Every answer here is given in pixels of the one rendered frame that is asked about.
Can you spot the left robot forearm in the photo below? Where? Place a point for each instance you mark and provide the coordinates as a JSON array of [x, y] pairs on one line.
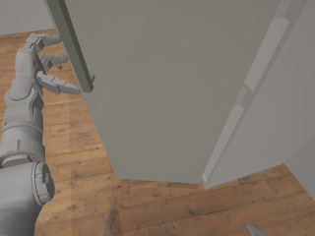
[[22, 126]]

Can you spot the robot left hand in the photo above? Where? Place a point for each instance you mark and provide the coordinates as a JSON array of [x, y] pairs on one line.
[[29, 65]]

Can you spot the fridge door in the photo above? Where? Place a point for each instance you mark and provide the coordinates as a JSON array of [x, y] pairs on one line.
[[166, 76]]

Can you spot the handle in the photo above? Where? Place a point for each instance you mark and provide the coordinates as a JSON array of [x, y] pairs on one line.
[[65, 27]]

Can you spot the robot left upper arm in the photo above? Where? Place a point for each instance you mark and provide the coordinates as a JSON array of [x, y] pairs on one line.
[[24, 190]]

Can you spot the robot right hand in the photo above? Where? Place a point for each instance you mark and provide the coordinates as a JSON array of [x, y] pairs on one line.
[[254, 231]]

